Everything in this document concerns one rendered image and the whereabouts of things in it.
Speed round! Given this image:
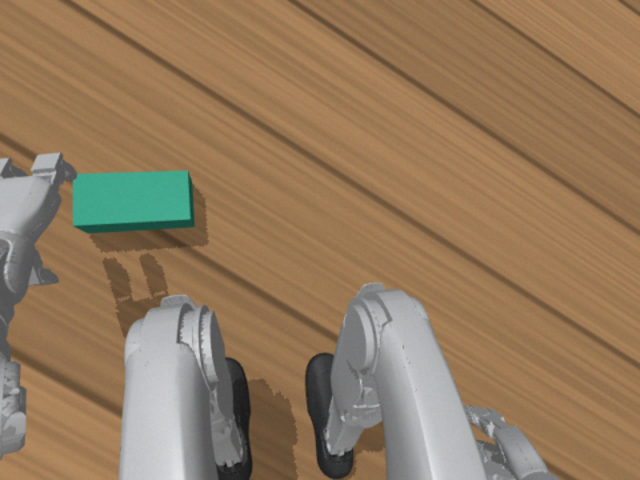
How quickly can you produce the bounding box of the left robot hand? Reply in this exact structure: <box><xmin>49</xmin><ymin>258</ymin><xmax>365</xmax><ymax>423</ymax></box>
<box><xmin>0</xmin><ymin>152</ymin><xmax>77</xmax><ymax>286</ymax></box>

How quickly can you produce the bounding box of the left robot arm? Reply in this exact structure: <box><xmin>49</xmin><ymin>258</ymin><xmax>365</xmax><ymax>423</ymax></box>
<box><xmin>0</xmin><ymin>231</ymin><xmax>36</xmax><ymax>460</ymax></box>

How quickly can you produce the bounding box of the right robot hand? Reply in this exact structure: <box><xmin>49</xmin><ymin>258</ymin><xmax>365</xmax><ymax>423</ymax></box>
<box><xmin>464</xmin><ymin>405</ymin><xmax>549</xmax><ymax>480</ymax></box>

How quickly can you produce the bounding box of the left robot foot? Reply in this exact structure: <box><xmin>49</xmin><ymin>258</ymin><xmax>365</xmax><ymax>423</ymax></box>
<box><xmin>215</xmin><ymin>358</ymin><xmax>253</xmax><ymax>480</ymax></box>

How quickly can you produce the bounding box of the right robot foot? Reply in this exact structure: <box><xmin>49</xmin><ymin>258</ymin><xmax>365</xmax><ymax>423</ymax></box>
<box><xmin>305</xmin><ymin>353</ymin><xmax>353</xmax><ymax>479</ymax></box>

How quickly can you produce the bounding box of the carton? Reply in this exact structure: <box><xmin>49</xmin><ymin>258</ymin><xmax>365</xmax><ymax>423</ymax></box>
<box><xmin>73</xmin><ymin>171</ymin><xmax>195</xmax><ymax>233</ymax></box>

